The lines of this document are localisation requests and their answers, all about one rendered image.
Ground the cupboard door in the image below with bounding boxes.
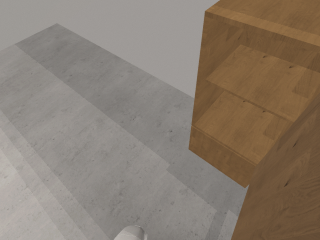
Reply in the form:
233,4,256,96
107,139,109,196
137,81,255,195
231,93,320,240

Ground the robot left thigh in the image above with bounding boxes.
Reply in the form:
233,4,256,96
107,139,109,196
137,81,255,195
114,226,148,240

